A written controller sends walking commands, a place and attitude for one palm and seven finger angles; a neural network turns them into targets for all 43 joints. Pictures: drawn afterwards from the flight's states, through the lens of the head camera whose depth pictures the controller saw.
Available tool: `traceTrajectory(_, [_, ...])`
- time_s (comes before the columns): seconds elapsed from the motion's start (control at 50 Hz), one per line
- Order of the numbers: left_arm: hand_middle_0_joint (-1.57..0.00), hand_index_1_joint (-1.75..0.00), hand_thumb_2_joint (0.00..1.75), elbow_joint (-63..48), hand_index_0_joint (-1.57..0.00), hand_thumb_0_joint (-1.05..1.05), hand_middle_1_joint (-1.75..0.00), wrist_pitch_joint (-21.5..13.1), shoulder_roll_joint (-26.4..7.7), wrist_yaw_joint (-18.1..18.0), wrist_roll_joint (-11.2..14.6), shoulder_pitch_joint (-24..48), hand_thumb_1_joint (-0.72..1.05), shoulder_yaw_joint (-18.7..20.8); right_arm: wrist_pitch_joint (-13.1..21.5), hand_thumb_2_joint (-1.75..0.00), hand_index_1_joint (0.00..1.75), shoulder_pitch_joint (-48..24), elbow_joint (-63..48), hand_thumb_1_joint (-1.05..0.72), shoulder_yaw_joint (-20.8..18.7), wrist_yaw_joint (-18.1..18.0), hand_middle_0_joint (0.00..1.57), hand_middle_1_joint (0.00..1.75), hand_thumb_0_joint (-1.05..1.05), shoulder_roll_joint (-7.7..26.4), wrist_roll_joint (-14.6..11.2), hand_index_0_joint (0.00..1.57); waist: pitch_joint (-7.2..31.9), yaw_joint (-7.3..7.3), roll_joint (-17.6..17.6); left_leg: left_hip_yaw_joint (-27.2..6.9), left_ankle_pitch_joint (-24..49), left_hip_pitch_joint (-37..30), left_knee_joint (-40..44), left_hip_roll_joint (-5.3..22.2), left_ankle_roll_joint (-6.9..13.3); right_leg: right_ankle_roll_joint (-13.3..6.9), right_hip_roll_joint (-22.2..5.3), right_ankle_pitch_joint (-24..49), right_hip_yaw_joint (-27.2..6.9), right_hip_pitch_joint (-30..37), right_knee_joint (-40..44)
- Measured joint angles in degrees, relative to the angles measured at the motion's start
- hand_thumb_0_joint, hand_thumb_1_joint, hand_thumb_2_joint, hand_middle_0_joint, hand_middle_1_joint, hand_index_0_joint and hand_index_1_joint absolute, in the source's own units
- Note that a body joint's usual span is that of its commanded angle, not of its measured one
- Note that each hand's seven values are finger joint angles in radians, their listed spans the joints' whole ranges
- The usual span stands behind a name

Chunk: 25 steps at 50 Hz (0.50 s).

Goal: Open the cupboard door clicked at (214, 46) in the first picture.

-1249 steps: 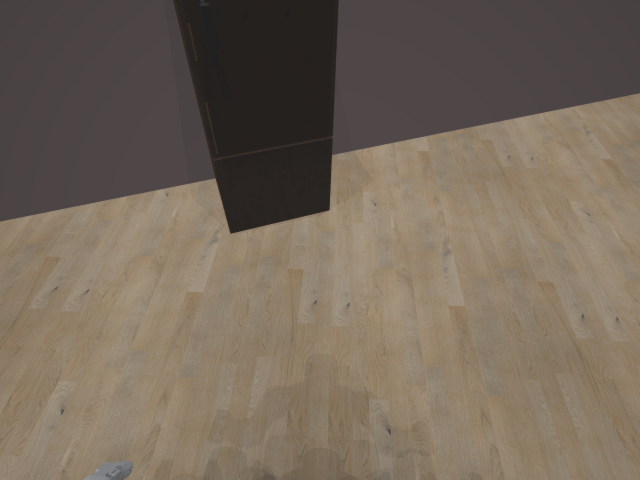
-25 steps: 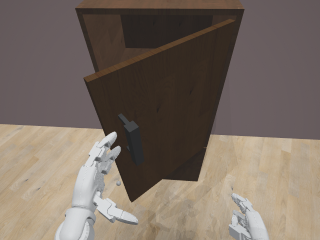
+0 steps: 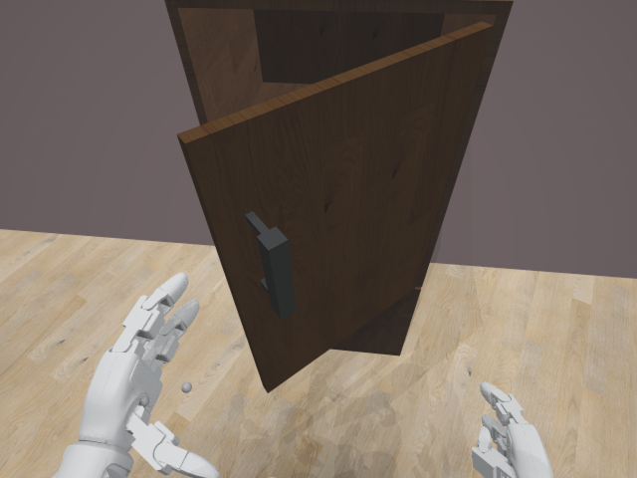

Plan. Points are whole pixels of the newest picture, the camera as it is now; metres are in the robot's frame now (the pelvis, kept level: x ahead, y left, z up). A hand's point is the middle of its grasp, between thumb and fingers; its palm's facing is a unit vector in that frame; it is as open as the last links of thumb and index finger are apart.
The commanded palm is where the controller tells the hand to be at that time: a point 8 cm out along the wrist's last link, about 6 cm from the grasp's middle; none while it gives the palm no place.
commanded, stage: draw the hand back to the body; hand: left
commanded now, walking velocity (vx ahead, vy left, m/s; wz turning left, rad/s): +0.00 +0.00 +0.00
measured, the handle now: (269, 266) +0.34 +0.09 +0.11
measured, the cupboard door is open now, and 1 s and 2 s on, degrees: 43 43 43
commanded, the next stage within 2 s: step back with the hand held close in 1.58 s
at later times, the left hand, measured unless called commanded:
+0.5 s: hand (131, 370) +0.19 +0.19 +0.13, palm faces -0.01 -1.00 -0.07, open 16.2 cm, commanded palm +0.16 +0.25 +0.15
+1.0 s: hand (57, 323) +0.21 +0.25 +0.17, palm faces +0.36 -0.85 -0.39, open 11.5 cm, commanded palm +0.17 +0.30 +0.19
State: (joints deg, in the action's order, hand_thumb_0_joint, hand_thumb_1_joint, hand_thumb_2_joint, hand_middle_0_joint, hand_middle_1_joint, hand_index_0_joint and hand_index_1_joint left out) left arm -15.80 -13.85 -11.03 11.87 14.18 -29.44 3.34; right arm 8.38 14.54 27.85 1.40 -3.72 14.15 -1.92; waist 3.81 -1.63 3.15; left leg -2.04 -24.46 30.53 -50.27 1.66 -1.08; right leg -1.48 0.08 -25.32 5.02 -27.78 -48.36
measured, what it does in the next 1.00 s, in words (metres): stands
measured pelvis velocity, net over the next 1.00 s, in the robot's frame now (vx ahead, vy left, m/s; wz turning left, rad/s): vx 0.02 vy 0.02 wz -0.03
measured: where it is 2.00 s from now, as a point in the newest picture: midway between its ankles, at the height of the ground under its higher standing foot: outside the picture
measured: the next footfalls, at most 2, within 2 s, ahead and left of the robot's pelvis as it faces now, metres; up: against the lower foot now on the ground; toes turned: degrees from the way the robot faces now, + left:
none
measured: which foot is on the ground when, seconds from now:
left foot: down 0.00-1.00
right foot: down 0.00-1.00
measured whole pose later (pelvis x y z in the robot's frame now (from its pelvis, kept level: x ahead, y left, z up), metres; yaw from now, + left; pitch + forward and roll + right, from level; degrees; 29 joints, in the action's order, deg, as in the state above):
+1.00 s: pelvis +0.02 +0.02 +0.04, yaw -2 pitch -3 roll -1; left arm -24.7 -3.4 -18.4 -7.4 2.5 -29.9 13.9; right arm 7.4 12.4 35.1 3.0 -5.3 12.3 -0.2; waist -0.7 -3.8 3.2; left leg 1.0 -16.5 9.0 -28.5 0.5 0.5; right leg 0.2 -0.6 -16.3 2.2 -7.1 -26.5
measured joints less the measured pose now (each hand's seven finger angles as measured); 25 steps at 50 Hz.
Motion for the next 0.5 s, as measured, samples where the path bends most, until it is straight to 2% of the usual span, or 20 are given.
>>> traceTrajectory(0.12, [-0.15, -0.30, 0.30, -1.72, -0.15, -0.01, -0.30, 2.59, 0.15, -1.33, -1.24, 2.51, -0.50, -1.88, 1.20, -0.90, 0.30, 0.29, -0.24, -0.91, 0.58, -0.15, 0.20, 0.29, 0.01, -0.95, -0.23, 0.20, 0.08, 0.43, -0.16, 0.84, 0.08, -0.01, -0.01, -0.36, 0.78, 0.68, -0.39, 0.44, -0.83, -0.17, 0.11])
traceTrajectory(0.18, [-0.15, -0.30, 0.30, -2.96, -0.16, -0.01, -0.30, 4.62, -0.79, -2.31, -1.66, 2.17, -0.50, -0.95, 0.85, -0.90, 0.30, 0.68, -0.26, -0.91, 1.05, -0.12, 0.20, 0.29, 0.01, -1.79, -0.35, 0.20, 0.53, 0.59, -0.36, 1.45, 0.20, -1.10, 0.83, -0.44, 1.08, 0.98, -0.47, 0.73, -1.42, 0.69, 0.89])
traceTrajectory(0.28, [-0.15, -0.30, 0.30, -4.73, -0.16, -0.01, -0.30, 7.88, -1.46, -3.23, -0.63, 1.08, -0.50, 1.59, 0.90, -0.90, 0.30, 1.27, -0.18, -0.91, 1.90, -0.13, 0.20, 0.30, 0.01, -2.12, -0.66, 0.20, 0.79, 0.37, -0.15, 1.71, 0.35, -2.94, 2.02, -0.57, 1.50, 1.44, -0.56, 1.28, -1.68, 2.75, 2.65])
traceTrajectory(0.5, [-0.15, -0.30, 0.31, -9.29, -0.16, -0.01, -0.30, 11.54, -2.94, -0.55, 0.54, -0.70, -0.48, 3.68, 2.28, -0.90, 0.30, 0.36, 0.51, -0.91, 2.34, -0.37, 0.20, 0.30, 0.01, -1.10, -0.90, 0.21, 0.65, -0.96, 0.03, 1.34, 0.78, -5.81, 3.65, -1.10, 2.12, 2.10, -0.98, 2.11, -1.27, 6.34, 5.35])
